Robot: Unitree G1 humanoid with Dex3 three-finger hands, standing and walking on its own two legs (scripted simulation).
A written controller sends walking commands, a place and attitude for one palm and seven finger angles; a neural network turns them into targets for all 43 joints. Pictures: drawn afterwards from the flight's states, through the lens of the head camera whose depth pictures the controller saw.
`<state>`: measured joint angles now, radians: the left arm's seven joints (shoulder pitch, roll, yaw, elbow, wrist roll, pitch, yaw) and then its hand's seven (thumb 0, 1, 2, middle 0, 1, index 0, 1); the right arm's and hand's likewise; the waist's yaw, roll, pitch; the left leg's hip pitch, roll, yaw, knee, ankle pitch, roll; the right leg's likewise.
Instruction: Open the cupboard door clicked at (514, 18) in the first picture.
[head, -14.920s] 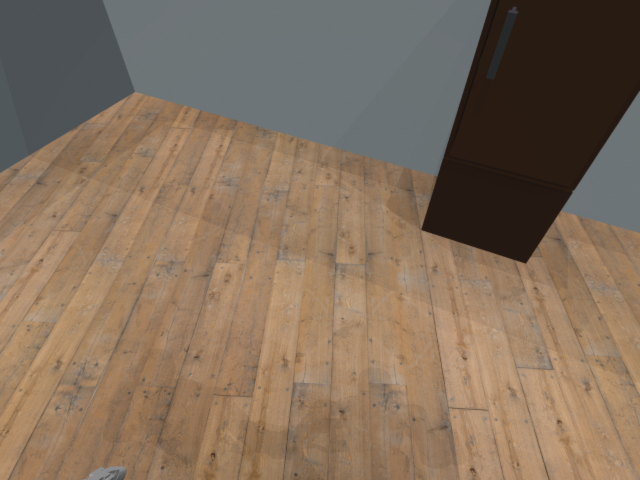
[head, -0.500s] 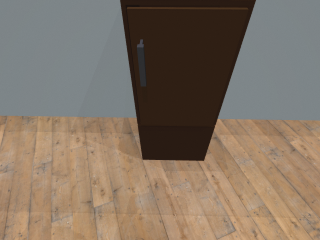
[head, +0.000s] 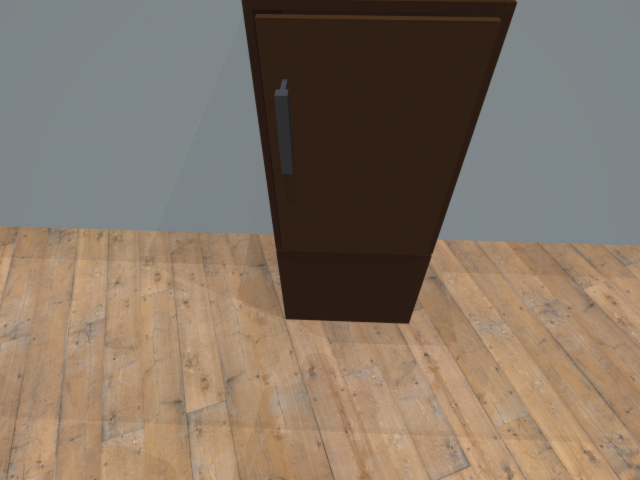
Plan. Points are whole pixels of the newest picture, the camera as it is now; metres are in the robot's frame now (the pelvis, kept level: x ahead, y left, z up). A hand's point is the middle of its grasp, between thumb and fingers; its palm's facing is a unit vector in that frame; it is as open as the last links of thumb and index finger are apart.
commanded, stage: look again from close up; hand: left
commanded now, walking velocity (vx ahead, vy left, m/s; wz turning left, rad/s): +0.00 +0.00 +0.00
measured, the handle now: (286, 128) +0.71 +0.12 +0.06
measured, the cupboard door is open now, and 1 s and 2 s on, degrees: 0 0 0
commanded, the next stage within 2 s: shuffle to correct the standing spot in 0.32 s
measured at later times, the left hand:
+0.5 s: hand out of the picture -0.02 +0.16 -0.18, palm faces +0.05 -0.99 -0.15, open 7.4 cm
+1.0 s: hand out of the picture +0.14 +0.17 -0.18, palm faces +0.00 -0.98 -0.20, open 7.3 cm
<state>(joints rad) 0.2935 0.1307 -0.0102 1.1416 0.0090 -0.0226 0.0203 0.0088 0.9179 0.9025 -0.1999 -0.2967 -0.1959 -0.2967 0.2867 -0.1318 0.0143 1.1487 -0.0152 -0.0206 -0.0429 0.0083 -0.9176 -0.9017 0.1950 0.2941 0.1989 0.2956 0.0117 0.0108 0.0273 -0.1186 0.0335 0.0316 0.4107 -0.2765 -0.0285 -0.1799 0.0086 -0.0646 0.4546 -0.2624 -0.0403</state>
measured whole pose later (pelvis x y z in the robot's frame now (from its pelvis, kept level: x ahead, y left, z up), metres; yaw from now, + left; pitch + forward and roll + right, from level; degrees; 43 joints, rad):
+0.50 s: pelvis +0.00 +0.00 +0.00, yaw +0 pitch -1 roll +0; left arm 0.32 0.12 0.00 1.14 0.01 -0.02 0.02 0.00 0.91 0.90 -0.20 -0.30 -0.20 -0.30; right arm 0.32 -0.11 0.01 1.16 -0.02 -0.02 -0.04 0.00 -0.91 -0.90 0.20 0.29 0.20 0.30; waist 0.01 0.00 0.02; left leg -0.13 0.03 0.03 0.43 -0.28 -0.02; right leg -0.19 0.00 -0.07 0.47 -0.26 -0.04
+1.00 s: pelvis +0.09 -0.02 -0.01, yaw +0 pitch +1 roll +0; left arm 0.19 0.19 0.07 1.03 0.02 0.00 -0.03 0.03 0.95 0.90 -0.20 -0.30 -0.19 -0.30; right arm 0.47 -0.09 -0.01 1.16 -0.04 -0.06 -0.05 0.00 -0.91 -0.90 0.20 0.29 0.20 0.30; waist -0.04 0.02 0.10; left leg -0.02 0.09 0.02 0.44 -0.42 -0.05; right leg -0.53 -0.06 -0.09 0.84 -0.35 -0.06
